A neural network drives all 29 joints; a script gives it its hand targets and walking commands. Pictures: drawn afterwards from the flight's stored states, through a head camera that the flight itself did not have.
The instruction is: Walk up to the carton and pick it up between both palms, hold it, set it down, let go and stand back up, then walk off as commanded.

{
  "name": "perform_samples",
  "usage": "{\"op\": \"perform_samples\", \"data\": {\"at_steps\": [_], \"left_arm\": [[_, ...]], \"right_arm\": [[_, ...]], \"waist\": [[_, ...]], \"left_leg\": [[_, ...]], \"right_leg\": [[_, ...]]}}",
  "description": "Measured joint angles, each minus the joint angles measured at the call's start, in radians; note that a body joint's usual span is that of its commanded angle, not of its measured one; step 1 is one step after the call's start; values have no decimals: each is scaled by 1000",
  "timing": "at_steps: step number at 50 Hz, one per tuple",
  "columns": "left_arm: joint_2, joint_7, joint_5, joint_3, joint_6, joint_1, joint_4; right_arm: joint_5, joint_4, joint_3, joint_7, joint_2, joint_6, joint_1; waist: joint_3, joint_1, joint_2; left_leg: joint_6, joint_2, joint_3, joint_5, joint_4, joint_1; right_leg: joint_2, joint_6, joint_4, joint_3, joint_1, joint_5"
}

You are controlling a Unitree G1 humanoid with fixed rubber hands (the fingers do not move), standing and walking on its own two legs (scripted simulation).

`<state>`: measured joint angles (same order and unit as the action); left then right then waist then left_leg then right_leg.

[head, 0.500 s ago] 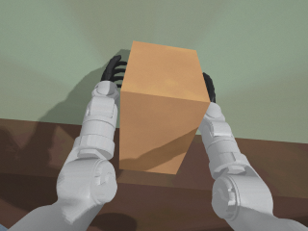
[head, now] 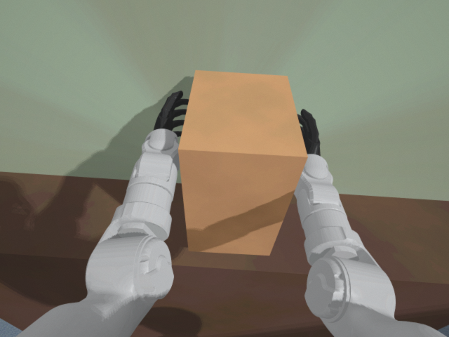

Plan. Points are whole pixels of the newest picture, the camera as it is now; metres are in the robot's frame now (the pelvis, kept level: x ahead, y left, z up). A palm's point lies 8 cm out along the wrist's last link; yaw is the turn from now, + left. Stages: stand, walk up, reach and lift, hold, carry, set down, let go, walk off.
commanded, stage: set down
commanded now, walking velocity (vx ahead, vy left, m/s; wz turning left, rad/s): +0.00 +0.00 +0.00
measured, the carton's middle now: (234, 169) +0.40 -0.07 +0.10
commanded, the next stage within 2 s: none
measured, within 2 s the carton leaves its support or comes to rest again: rests again in 0.48 s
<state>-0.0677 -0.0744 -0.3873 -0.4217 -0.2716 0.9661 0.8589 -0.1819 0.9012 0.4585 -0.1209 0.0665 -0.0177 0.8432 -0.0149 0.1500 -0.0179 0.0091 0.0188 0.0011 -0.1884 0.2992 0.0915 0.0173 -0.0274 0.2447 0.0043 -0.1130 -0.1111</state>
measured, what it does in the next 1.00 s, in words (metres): stands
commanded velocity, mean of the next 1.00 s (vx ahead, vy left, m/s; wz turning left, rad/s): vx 0.00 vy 0.00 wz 0.00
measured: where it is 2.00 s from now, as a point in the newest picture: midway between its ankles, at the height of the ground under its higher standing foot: outside the picture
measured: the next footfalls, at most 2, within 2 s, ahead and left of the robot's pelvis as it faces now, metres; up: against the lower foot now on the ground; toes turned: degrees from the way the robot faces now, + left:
none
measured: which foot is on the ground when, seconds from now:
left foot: down 0.00-1.00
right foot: down 0.00-1.00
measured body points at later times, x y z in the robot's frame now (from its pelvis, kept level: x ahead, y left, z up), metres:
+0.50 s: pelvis +0.00 +0.00 +0.00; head +0.01 +0.01 +0.45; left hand +0.45 +0.05 +0.14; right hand +0.39 -0.21 +0.12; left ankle -0.02 +0.12 -0.75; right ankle +0.01 -0.13 -0.75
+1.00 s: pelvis +0.00 +0.01 +0.00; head +0.01 +0.01 +0.45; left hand +0.45 +0.05 +0.13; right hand +0.39 -0.21 +0.11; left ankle -0.02 +0.12 -0.75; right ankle +0.01 -0.13 -0.75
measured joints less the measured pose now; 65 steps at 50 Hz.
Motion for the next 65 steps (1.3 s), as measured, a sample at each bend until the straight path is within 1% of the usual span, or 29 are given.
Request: {"op": "perform_samples", "data": {"at_steps": [4,12,21,26,32,38,42,50,65], "left_arm": [[-4,4,-9,-10,6,1,4],[-2,10,-14,-11,33,-14,27],[-14,2,-13,-19,75,-33,49],[-19,-2,-9,-22,93,-43,53],[-30,5,-34,-48,118,-41,64],[-32,11,-34,-49,127,-53,54],[-42,12,-42,-66,130,-46,57],[-57,16,-61,-81,129,-58,36],[-86,40,-91,-115,139,-80,-20]], "right_arm": [[-12,-4,8,1,5,6,-8],[-50,-6,39,9,21,20,-22],[-94,-21,70,32,28,39,-42],[-124,-22,96,45,35,56,-48],[-150,-32,106,52,38,69,-58],[-166,-37,122,56,48,82,-62],[-177,-46,134,65,49,83,-67],[-208,-50,157,83,54,94,-71],[-228,-95,152,96,64,97,-89]], "waist": [[7,-4,1],[9,4,1],[6,-8,6],[-2,-8,11],[7,-15,17],[10,-10,18],[8,-18,13],[7,-21,14],[33,-22,19]], "left_leg": [[-1,-1,2,5,-13,-14],[-1,-1,7,8,-14,-3],[-3,0,26,9,-12,20],[-3,-1,27,11,-18,27],[-6,-2,30,14,-29,14],[-7,-4,33,16,-30,18],[-9,-3,42,15,-30,21],[-9,-1,49,9,-27,16],[-11,0,54,6,-35,-8]], "right_leg": [[2,0,-4,5,9,2],[4,1,-7,14,-2,7],[6,1,2,9,-36,11],[7,1,0,13,-45,11],[9,0,-8,16,-33,13],[13,-1,-11,20,-38,17],[12,-1,-11,16,-44,19],[12,-1,-11,17,-40,17],[13,-2,-17,25,-18,15]]}}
